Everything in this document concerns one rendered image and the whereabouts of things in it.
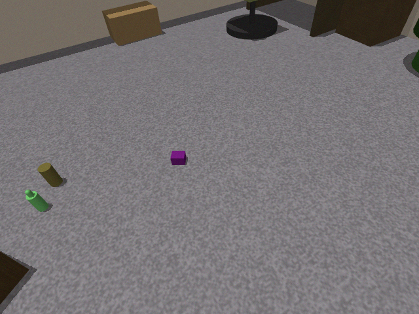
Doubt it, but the office chair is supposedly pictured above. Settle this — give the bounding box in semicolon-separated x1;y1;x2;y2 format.
227;0;278;40

